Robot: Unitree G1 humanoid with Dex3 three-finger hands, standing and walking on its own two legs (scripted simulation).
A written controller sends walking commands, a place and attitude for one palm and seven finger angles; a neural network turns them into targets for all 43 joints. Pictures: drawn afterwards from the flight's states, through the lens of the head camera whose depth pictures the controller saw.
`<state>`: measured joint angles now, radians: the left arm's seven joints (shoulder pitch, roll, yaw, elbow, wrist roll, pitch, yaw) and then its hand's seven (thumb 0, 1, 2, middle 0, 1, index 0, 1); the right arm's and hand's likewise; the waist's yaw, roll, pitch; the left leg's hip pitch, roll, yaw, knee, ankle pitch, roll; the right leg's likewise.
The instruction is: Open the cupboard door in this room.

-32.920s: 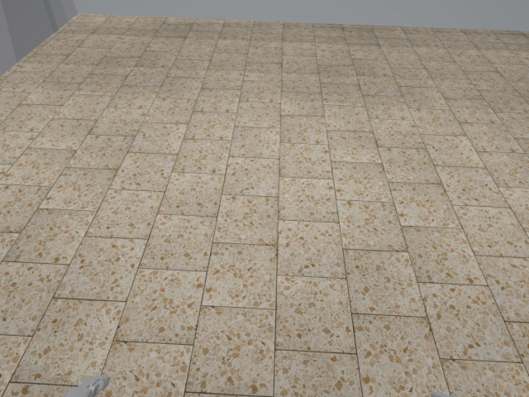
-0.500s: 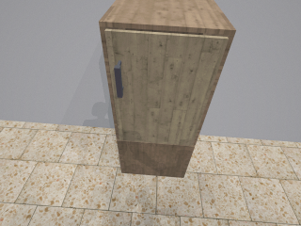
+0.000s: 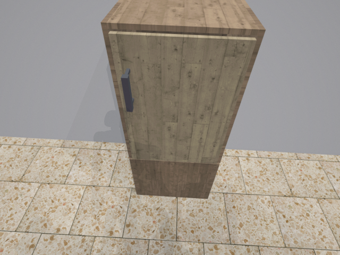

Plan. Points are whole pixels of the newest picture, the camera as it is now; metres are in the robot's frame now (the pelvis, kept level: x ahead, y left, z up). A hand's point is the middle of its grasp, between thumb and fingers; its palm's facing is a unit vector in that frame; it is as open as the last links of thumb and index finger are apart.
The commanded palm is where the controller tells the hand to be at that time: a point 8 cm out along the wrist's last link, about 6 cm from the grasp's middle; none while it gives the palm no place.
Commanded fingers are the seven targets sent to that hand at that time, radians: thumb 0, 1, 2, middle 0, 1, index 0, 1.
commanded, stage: come to a stop and stand still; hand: left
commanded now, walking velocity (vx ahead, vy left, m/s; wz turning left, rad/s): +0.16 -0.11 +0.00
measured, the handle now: (128, 90) +0.58 +0.17 +0.08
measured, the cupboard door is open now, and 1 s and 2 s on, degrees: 0 0 0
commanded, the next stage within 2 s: look again from close up in 1.00 s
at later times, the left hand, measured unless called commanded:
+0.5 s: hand out of the picture +0.02 +0.18 -0.18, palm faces +0.02 -0.98 -0.21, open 7.3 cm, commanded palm none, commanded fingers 0.00 0.90 0.90 -0.20 -0.30 -0.20 -0.30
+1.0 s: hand out of the picture -0.05 +0.17 -0.17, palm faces +0.04 -0.99 -0.15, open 7.4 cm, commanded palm none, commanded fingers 0.00 0.90 0.90 -0.20 -0.30 -0.20 -0.30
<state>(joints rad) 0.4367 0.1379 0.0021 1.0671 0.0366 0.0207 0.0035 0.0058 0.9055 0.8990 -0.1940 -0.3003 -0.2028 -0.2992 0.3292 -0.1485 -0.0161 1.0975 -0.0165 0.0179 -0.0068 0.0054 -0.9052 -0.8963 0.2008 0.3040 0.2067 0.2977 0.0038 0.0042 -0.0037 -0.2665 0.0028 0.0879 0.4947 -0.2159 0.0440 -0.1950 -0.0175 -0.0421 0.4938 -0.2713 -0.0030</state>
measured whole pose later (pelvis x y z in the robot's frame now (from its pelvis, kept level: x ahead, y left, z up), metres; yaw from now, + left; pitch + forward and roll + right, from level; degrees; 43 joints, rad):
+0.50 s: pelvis +0.01 +0.01 +0.00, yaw -1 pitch -2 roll +0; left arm 0.30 0.15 0.03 1.02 0.03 0.02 0.05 0.02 0.92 0.90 -0.20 -0.30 -0.20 -0.30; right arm 0.21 -0.15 -0.04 1.06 0.00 0.00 -0.04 0.01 -0.93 -0.90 0.20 0.30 0.20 0.30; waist 0.00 -0.01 0.08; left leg -0.26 0.01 0.11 0.52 -0.24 0.05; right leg -0.20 -0.02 -0.02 0.53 -0.30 0.01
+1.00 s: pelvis -0.03 +0.01 +0.00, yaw +0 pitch -1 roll -1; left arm 0.37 0.13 0.01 1.07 0.03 0.01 0.03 0.01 0.91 0.90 -0.19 -0.30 -0.20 -0.30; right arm 0.32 -0.14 -0.02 1.11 -0.02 0.02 -0.01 0.00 -0.91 -0.90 0.20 0.30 0.20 0.30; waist 0.00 -0.01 0.01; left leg -0.29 -0.01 0.08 0.43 -0.14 0.05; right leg -0.22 -0.02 -0.04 0.44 -0.22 0.01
